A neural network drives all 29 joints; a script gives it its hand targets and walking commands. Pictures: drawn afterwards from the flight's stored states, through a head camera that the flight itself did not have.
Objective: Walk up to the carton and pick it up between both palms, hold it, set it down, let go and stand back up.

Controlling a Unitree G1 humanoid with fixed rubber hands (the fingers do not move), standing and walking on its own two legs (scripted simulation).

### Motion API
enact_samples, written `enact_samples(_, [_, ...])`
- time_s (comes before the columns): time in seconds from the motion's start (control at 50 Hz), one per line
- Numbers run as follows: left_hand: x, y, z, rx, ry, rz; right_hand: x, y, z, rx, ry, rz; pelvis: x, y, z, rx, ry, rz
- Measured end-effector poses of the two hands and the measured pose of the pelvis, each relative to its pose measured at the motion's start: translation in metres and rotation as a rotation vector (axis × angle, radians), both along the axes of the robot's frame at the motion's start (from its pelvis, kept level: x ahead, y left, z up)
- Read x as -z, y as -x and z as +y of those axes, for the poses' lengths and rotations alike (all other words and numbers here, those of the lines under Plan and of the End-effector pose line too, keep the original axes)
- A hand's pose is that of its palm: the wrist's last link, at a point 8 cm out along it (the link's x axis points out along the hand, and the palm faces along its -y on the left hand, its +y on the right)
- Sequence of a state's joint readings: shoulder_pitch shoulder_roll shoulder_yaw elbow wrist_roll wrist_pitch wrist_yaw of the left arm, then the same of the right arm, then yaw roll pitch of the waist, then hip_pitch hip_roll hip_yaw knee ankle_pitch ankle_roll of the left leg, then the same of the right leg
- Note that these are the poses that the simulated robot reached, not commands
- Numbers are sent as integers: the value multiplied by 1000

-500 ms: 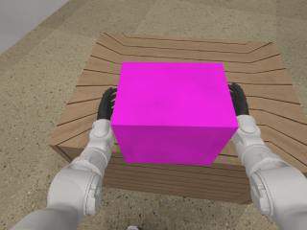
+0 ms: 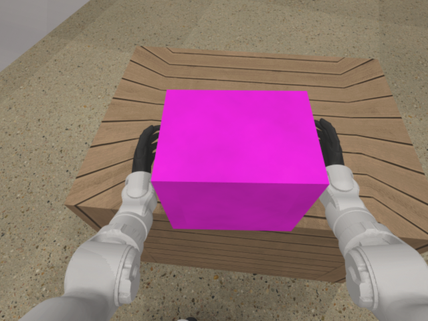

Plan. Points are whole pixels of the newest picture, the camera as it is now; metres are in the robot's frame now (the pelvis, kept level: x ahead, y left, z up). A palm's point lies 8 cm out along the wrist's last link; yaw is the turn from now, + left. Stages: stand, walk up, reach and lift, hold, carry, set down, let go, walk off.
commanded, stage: reach and lift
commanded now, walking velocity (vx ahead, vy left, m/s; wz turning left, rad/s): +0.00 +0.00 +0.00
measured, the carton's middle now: (233, 166) +0.42 -0.01 -0.01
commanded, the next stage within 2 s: none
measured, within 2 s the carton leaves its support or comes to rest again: leaves its support in 0.10 s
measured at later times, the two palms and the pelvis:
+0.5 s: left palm (133, 150) +0.40 +0.18 +0.08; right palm (340, 151) +0.39 -0.19 +0.09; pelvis +0.02 +0.01 +0.02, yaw +0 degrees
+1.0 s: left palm (120, 138) +0.38 +0.18 +0.14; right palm (353, 145) +0.37 -0.19 +0.13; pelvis +0.02 +0.01 +0.03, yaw +0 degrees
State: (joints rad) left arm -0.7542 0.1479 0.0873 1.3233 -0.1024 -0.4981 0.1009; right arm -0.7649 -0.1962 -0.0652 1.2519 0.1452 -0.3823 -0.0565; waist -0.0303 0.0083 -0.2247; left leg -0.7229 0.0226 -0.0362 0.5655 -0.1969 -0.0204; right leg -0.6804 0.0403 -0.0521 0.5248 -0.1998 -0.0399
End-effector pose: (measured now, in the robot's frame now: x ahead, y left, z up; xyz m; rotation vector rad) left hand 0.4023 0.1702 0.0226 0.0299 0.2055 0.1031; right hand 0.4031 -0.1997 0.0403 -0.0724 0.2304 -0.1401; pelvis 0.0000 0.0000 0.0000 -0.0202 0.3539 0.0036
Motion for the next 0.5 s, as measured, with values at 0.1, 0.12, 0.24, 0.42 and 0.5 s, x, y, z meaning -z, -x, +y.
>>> enact_samples(0.1, [-6,6,0,11,-7,-22,-1,11,0,10,-2,-26,-7,-5,1,-19,1,-31])
enact_samples(0.12, [-8,8,0,12,-9,-25,-2,13,0,10,-3,-29,-8,-6,1,-19,-1,-41])
enact_samples(0.24, [-19,17,2,14,-13,-43,-6,24,1,13,-14,-48,-16,-11,3,-16,-11,-93])
enact_samples(0.42, [-46,11,4,15,4,-72,-36,19,4,22,-36,-80,-21,-18,6,-3,-17,-143])
enact_samples(0.5, [-58,4,5,21,6,-78,-51,15,5,30,-44,-84,-23,-23,6,1,-18,-187])
